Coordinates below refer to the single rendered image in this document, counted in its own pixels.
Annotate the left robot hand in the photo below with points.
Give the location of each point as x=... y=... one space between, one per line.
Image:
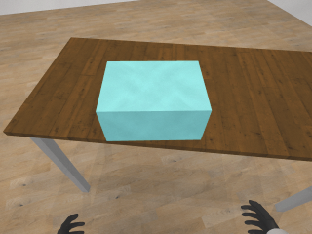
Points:
x=67 y=225

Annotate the right robot hand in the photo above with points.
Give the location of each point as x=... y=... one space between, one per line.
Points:
x=266 y=222

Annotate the table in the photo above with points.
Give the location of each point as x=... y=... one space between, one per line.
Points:
x=261 y=101

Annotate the carton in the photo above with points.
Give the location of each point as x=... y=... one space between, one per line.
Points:
x=153 y=100

